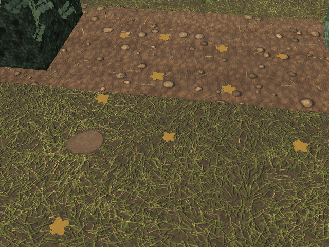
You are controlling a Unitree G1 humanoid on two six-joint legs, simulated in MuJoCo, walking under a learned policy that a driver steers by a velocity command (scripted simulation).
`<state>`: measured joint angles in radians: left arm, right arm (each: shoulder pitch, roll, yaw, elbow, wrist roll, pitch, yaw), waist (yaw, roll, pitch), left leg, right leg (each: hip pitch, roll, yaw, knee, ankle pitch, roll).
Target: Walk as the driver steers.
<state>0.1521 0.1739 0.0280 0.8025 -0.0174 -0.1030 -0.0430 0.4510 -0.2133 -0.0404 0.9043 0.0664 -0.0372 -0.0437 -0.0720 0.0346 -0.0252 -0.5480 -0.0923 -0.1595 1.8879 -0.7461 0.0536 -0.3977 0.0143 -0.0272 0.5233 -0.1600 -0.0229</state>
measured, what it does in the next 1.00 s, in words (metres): walks ahead: left foot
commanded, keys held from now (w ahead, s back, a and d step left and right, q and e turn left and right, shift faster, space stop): q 0.34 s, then no key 0.08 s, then e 0.04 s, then w+e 0.44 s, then e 0.10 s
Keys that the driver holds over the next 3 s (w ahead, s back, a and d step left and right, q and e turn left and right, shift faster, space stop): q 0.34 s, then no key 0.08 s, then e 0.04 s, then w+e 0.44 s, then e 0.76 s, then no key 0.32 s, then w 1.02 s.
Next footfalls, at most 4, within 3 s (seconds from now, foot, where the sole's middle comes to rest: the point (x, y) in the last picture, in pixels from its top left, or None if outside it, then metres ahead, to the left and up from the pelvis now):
0.30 left None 0.25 0.17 -0.76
1.08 right None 0.45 -0.10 -0.76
1.62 left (144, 238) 0.56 0.09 -0.76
2.00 right None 0.42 -0.14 -0.76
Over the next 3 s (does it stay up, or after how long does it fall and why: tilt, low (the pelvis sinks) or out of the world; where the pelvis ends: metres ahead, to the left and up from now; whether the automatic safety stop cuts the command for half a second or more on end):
stays up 0.81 -0.19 0.01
